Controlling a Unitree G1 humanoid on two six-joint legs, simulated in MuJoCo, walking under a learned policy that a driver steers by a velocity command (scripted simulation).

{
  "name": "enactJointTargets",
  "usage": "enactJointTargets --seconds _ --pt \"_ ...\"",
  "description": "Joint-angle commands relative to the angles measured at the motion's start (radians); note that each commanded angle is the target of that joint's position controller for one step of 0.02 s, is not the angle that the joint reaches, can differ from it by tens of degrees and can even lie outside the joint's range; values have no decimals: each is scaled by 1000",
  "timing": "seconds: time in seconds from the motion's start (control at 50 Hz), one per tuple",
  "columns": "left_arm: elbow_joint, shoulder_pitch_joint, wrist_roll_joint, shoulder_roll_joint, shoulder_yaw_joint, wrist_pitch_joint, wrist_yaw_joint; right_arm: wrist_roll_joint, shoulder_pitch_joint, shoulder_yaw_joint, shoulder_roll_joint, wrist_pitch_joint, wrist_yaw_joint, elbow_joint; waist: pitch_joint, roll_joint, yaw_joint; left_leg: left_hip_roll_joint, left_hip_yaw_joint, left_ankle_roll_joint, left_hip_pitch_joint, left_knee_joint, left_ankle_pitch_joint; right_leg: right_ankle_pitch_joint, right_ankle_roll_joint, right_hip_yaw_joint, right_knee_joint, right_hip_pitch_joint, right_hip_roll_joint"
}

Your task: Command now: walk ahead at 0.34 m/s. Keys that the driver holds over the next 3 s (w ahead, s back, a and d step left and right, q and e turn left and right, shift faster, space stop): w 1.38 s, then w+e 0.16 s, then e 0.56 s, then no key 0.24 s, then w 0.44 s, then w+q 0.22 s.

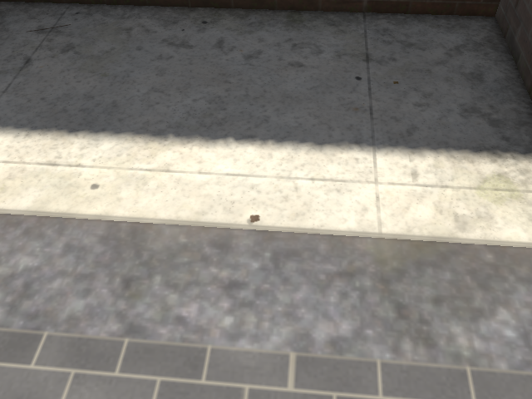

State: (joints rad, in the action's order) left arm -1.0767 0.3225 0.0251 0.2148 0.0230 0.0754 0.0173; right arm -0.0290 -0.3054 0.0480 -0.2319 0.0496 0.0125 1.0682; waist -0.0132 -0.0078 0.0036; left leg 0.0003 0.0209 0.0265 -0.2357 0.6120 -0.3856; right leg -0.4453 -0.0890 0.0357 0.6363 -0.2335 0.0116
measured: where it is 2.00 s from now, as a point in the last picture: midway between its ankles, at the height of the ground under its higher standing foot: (280, 242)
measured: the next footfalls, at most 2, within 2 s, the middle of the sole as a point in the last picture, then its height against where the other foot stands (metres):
left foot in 0.42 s outside the picture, level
right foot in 0.96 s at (331, 339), level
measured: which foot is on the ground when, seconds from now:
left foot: down 0.00-0.02, up 0.04-0.40, down 0.42-0.98, up 1.00-1.00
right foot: down 0.00-0.44, up 0.46-0.94, down 0.96-1.00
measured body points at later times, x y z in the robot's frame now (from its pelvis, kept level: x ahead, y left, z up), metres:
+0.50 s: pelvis +0.24 +0.03 -0.01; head +0.28 +0.03 +0.44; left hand +0.18 +0.29 -0.15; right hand +0.44 -0.21 -0.11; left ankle +0.35 +0.12 -0.73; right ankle +0.03 -0.11 -0.63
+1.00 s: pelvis +0.53 -0.02 +0.00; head +0.57 -0.03 +0.44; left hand +0.73 +0.22 -0.10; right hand +0.50 -0.29 -0.15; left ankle +0.36 +0.12 -0.70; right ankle +0.65 -0.12 -0.73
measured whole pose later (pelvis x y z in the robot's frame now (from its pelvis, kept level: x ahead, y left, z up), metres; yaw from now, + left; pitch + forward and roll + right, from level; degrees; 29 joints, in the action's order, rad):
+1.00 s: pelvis +0.53 -0.02 +0.00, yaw +0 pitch +3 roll +1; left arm -0.83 0.04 0.01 0.24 0.05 0.11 -0.03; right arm -0.01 -0.37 0.05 -0.27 0.06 0.01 1.02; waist 0.02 -0.01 -0.05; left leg -0.01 -0.01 0.01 -0.09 0.68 -0.45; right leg -0.11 -0.06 0.05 0.56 -0.50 0.02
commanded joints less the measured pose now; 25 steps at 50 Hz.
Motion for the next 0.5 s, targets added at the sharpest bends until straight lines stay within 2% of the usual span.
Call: enactJointTargets --seconds 0.02,0.04,0.06,0.08,0.1,0.12,0.14,0.18,0.22,0.24,0.28,0.32,0.36,0.38,0.4,0.42,0.44,0.46,0.48,0.5 --pt "-15 188 3 87 22 37 -9 -8 218 14 -119 26 -4 -124 129 -48 135 -124 185 107 -292 -148 -108 29 -70 -114 -216 174 59" --pt "-67 330 10 215 61 41 -10 -3 270 -1 -49 49 -9 -174 103 243 154 40 -62 10 -493 215 35 93 -140 -421 -347 380 223" --pt "-62 372 -7 223 60 46 -19 4 270 5 -81 70 -8 -183 83 292 160 45 -31 -4 -669 448 -145 267 -204 -661 -398 490 377" --pt "-47 327 -23 155 40 49 -19 -5 246 11 -97 81 -17 -170 97 164 117 -7 25 17 -746 591 -141 365 -191 -607 -361 515 375" --pt "-28 291 -27 133 34 50 -23 -15 222 6 -80 84 -26 -161 91 125 92 -34 24 36 -793 660 -79 423 -171 -525 -352 530 348" --pt "-20 264 -23 126 28 46 -27 -16 237 7 -77 86 -32 -167 111 87 78 -65 11 45 -838 663 -18 475 -151 -447 -370 524 332" --pt "-15 245 -21 96 15 36 -26 -10 257 11 -78 85 -35 -174 119 70 66 -93 3 49 -827 630 32 538 -124 -367 -394 494 309" --pt "-1 226 -27 59 0 17 -17 -5 272 6 -46 75 -48 -191 124 89 48 -102 -38 34 -729 523 113 572 -91 -246 -450 392 244" --pt "37 156 -32 80 -1 10 -1 4 340 -11 -11 65 -55 -225 149 87 37 -71 -84 5 -542 290 266 540 -73 -125 -506 197 168" --pt "45 156 -31 106 4 12 7 6 392 -20 5 62 -57 -246 157 93 48 -47 -106 -4 -436 174 340 518 -70 -90 -541 118 147" --pt "35 199 -19 158 19 21 15 2 449 -19 -17 54 -57 -278 165 124 50 -21 -112 0 -331 58 400 506 -79 -93 -595 103 178" --pt "24 212 -5 160 29 24 15 -5 472 -12 -55 52 -59 -300 174 125 36 -19 -90 28 -330 -34 411 569 -67 -82 -573 197 209" --pt "25 205 -9 173 40 17 13 -3 429 8 -101 55 -60 -302 113 140 -7 10 -92 61 -254 -72 387 857 -42 -70 -460 304 237" --pt "28 194 -17 184 46 7 12 -4 347 24 -127 53 -58 -282 45 163 -53 35 -103 80 -158 -57 355 1042 -27 -56 -350 341 240" --pt "35 180 -25 179 46 -6 12 -8 189 47 -163 49 -51 -234 -49 165 -129 63 -120 107 22 -54 335 1160 -7 -29 -163 321 214" --pt "53 165 -31 170 41 -10 9 -7 28 65 -201 41 -42 -189 -139 149 -199 -8 -43 143 289 -30 328 1040 20 -23 73 145 183" --pt "75 277 -40 32 6 2 -5 26 -117 86 -297 37 -35 -159 -326 -111 -148 -294 413 295 676 -65 161 464 72 -21 504 -228 21" --pt "58 288 -11 4 -4 35 -16 27 -124 66 -244 34 -42 -145 -439 -231 -136 -410 798 364 704 -311 -10 -98 71 -162 739 -368 -78" --pt "101 167 21 99 24 57 -21 13 -13 48 -184 43 -46 -153 -235 -177 -120 -361 688 300 539 -358 -70 -62 45 -183 814 -479 -11" --pt "133 70 32 130 30 66 -16 11 84 34 -140 50 -47 -173 -105 -95 -89 -329 518 259 350 -377 -11 30 27 -146 788 -483 47"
